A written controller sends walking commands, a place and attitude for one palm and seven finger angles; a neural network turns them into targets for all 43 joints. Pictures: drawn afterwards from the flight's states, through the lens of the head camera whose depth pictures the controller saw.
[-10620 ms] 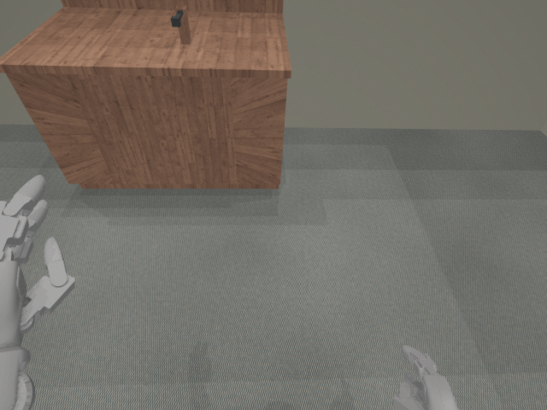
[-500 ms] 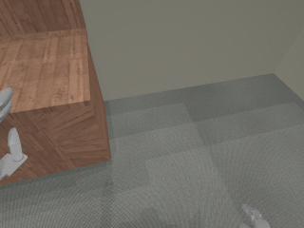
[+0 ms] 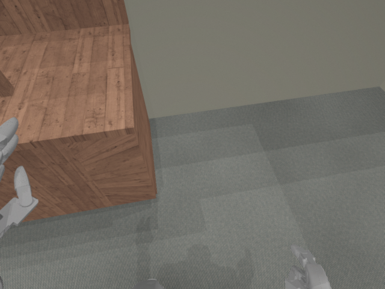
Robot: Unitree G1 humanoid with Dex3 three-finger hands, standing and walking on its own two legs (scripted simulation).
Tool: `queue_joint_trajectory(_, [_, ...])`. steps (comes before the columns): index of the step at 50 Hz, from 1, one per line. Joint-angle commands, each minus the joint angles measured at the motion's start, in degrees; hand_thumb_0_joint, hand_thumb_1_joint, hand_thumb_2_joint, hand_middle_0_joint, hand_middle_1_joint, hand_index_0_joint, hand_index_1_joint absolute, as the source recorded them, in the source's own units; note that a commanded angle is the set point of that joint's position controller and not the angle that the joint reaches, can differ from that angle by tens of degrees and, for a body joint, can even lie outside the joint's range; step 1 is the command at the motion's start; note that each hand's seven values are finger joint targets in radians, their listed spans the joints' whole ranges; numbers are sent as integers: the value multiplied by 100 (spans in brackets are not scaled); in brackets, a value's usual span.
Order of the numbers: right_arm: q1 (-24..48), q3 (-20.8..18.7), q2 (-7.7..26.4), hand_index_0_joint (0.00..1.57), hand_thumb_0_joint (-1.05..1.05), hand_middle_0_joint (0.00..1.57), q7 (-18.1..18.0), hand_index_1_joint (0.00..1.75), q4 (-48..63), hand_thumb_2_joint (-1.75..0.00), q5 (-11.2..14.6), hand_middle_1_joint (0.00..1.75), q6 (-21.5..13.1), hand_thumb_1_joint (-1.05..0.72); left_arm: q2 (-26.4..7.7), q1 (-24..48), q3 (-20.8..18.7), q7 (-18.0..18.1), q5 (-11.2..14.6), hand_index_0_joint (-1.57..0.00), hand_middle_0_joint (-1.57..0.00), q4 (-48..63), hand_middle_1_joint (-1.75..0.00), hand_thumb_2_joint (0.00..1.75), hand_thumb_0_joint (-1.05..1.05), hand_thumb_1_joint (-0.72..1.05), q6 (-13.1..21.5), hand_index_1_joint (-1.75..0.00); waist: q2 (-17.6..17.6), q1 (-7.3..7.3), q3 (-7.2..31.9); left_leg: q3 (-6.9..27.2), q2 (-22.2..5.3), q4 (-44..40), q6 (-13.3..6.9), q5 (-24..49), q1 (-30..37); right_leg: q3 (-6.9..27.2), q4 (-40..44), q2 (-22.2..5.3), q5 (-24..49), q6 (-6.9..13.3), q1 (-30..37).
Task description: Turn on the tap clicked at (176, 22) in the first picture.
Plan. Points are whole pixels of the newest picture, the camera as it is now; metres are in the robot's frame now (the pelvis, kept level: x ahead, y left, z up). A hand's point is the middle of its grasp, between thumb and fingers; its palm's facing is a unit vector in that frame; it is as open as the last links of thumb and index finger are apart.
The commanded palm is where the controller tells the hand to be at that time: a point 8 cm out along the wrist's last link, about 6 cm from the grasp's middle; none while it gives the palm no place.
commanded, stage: take the last steps up to it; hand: left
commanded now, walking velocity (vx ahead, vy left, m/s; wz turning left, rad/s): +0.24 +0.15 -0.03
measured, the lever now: out of the picture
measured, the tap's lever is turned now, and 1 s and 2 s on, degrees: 0 0 0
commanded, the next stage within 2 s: come to a stop and stand still in 0.26 s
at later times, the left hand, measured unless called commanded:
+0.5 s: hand (29, 139) +0.32 +0.30 +0.16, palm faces +0.37 -0.79 -0.50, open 7.4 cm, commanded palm +0.26 +0.33 +0.17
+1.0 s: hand (12, 146) +0.30 +0.31 +0.16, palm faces +0.30 -0.85 -0.43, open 7.5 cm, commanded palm +0.25 +0.35 +0.17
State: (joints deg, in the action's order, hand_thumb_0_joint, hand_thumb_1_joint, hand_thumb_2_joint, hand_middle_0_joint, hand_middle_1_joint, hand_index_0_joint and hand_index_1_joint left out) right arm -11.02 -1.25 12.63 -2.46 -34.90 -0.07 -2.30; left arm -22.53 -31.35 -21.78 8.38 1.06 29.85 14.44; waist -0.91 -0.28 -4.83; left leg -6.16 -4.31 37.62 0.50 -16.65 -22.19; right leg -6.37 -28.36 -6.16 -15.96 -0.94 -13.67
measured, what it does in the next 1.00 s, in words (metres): steps to the left: left foot, then right foot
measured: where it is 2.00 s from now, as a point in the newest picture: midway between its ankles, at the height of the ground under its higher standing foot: outside the picture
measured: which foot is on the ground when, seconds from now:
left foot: up 0.00-0.04, down 0.06-0.38, up 0.40-0.64, down 0.66-1.00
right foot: down 0.00-0.08, up 0.10-0.34, down 0.36-0.68, up 0.70-1.00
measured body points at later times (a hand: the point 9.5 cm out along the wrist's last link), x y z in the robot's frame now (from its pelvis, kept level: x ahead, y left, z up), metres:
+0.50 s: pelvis +0.09 +0.06 -0.01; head +0.12 +0.03 +0.44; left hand +0.29 +0.34 +0.19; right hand +0.25 -0.17 -0.13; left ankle +0.06 +0.17 -0.68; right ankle +0.11 -0.03 -0.74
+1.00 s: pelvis +0.07 +0.09 +0.00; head +0.10 +0.09 +0.45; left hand +0.28 +0.36 +0.19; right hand +0.23 -0.12 -0.09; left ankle +0.15 +0.21 -0.74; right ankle +0.04 -0.02 -0.73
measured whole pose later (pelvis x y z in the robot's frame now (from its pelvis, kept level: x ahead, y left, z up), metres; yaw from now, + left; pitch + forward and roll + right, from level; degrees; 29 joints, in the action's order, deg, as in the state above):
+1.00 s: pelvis +0.07 +0.09 +0.00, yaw -4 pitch +0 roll -1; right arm -10.9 2.6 7.1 -0.8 -32.2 -0.1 -5.1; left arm -22.8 -29.2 -20.7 7.8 3.3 32.2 8.3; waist 0.5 -0.4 -3.3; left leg -5.4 -5.8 26.8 0.8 -7.3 -19.1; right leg -5.3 -31.2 0.4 -22.4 -2.3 -12.4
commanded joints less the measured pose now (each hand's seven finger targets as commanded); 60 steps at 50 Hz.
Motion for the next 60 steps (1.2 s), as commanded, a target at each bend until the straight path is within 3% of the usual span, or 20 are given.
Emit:
queue_joint_trajectory(1, [315,-232,419,20,0,20,-118,30,846,-90,17,30,-370,-90,-772,643,-544,191,25,-20,-20,1179,-30,90,0,90,250,-30,-501,33,1208,-454,313,-1342,-101,528,1285,694,11,-616,981,452,496])
queue_joint_trajectory(2, [225,-309,545,20,0,20,-144,30,856,-90,41,30,-388,-90,-771,813,-495,182,27,-20,-20,1351,-30,90,0,90,278,-30,162,120,1302,0,-41,-1483,-271,698,1881,499,-804,-400,890,285,0])
queue_joint_trajectory(3, [220,-365,685,20,0,20,-141,30,875,-90,60,30,-392,-90,-759,846,-519,195,32,-20,-20,1468,-30,90,0,90,299,-30,1286,161,1445,1233,-983,-1524,-720,1611,2634,5,-1992,120,-289,1,-1077])
queue_joint_trajectory(4, [281,-364,636,20,0,20,-135,30,947,-90,77,30,-428,-90,-809,858,-457,186,-19,-20,-20,1544,-30,90,0,90,343,-30,1505,89,1361,2135,-1656,-1772,-1142,2309,2789,45,-3048,312,-1933,-28,-1752])
queue_joint_trajectory(5, [293,-308,540,20,0,20,-136,30,833,-90,38,30,-454,-90,-973,787,-588,197,-89,-20,-20,1309,-30,90,0,90,337,-30,1436,125,1178,2190,-1737,-1884,-1387,2232,2500,224,-3622,242,-2020,21,-1978])
queue_joint_trajectory(9, [324,-289,535,20,0,20,-24,30,707,-90,133,30,-610,-90,-925,715,-564,167,-21,-20,-20,1830,-30,90,0,90,291,-30,1481,37,997,934,-1127,-1613,-1128,2531,2229,16,-2823,78,-1157,-38,-1904])
queue_joint_trajectory(12, [327,-185,474,20,0,20,23,30,731,-90,103,30,-653,-90,-809,242,-524,155,62,-20,-20,1752,-30,90,0,90,236,-30,1651,67,1005,599,-940,-1617,-914,2758,1758,-305,-1747,293,-691,-37,-1109])
queue_joint_trajectory(16, [295,-155,503,20,0,20,-31,30,684,-90,70,30,-491,-90,-873,134,-728,125,91,-20,-20,1017,-30,90,0,90,114,-30,910,23,1058,424,-900,-829,-620,2507,1059,-467,-109,466,71,57,297])
queue_joint_trajectory(17, [343,-162,495,20,0,20,-44,30,668,-90,87,30,-417,-90,-922,208,-781,102,73,-20,-20,835,-30,90,0,90,108,-30,450,-10,1204,293,-775,-136,-521,2145,659,-184,302,221,742,164,939])
queue_joint_trajectory(18, [289,-159,433,20,0,20,-46,30,704,-90,96,30,-339,-90,-1011,309,-809,84,33,-20,-20,657,-30,90,0,90,86,-30,-644,44,1357,-118,-299,1043,-308,1323,-178,997,396,-606,1806,535,1623])
queue_joint_trajectory(19, [343,-128,358,20,0,20,-13,30,862,-90,73,30,-317,-90,-942,238,-813,45,87,-20,-20,316,-30,90,0,90,67,-30,-1606,59,1259,-70,419,2327,-16,-1085,-1241,2821,669,-1760,3349,1208,1917])
queue_joint_trajectory(20, [467,-80,377,20,0,20,28,30,834,-90,111,30,-340,-90,-954,548,-903,66,177,-20,-20,288,-30,90,0,90,90,-30,-1266,51,1007,626,175,2786,96,-1488,-1194,2826,905,-2139,3405,1337,1361])
queue_joint_trajectory(25, [779,116,209,20,0,20,-70,30,850,-90,74,30,-159,-90,-887,525,-707,111,47,-20,-20,803,-30,90,0,90,188,-30,-824,29,935,288,43,1311,175,-920,-232,716,387,-1144,4117,835,738])
queue_joint_trajectory(31, [426,-3,303,20,0,20,-241,30,906,-90,-19,30,-252,-90,-961,679,-594,275,57,-20,-20,1901,-30,90,0,90,59,-30,-130,107,1308,37,305,-887,148,1064,1264,347,-79,-610,2390,413,407])
queue_joint_trajectory(34, [300,-172,564,20,0,20,-245,30,1068,-90,0,30,-287,-90,-1155,608,-785,245,78,-20,-20,2057,-30,90,0,90,115,-30,1694,-8,1257,1987,-1522,-1916,-609,3286,1486,185,-1827,413,-1651,-45,-587])
queue_joint_trajectory(36, [400,-119,459,20,0,20,-150,30,975,-90,-105,30,-365,-90,-1055,538,-803,172,92,-20,-20,1709,-30,90,0,90,150,-30,1909,41,932,2245,-1746,-2230,-845,3076,1147,493,-2873,435,-1838,-15,-921])
queue_joint_trajectory(39, [244,-190,493,20,0,20,17,30,933,-90,-36,30,-507,-90,-870,666,-694,133,105,-20,-20,1749,-30,90,0,90,138,-30,1668,65,1224,1272,-1382,-1693,-659,3654,1785,360,-2266,495,-1095,-67,-958])
queue_joint_trajectory(49, [310,-68,515,20,0,20,54,30,982,-90,46,30,-493,-90,-861,554,-514,40,186,-20,-20,1401,-30,90,0,90,-279,-30,1183,83,1178,800,-956,-1813,-354,741,860,-5,522,681,-213,-76,601])
queue_joint_trajectory(54, [538,4,331,20,0,20,-22,30,971,-90,108,30,-440,-90,-1127,949,-621,70,266,-20,-20,1428,-30,90,0,90,-336,-30,-887,-9,936,401,201,390,124,-564,332,1803,1494,-876,-147,695,-162])
queue_joint_trajectory(60, [550,95,332,20,0,20,-173,30,784,-90,93,30,-366,-90,-821,645,-482,101,216,-20,-20,775,-30,90,0,90,-266,-30,-486,3,687,403,141,-27,97,-179,29,1026,903,-668,1843,716,450])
